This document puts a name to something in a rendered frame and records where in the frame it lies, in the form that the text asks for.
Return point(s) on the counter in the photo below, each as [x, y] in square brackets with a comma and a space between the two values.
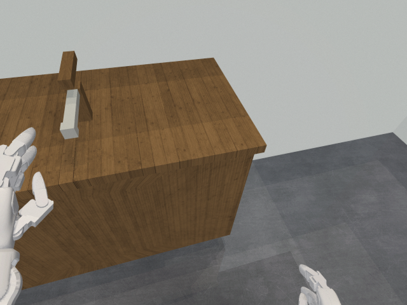
[160, 163]

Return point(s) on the robot left forearm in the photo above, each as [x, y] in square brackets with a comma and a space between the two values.
[10, 278]

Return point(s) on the robot right hand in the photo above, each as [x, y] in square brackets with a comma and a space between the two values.
[324, 295]

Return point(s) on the tap lever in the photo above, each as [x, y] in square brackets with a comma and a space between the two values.
[69, 127]

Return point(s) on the robot left hand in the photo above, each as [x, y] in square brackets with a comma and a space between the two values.
[14, 160]

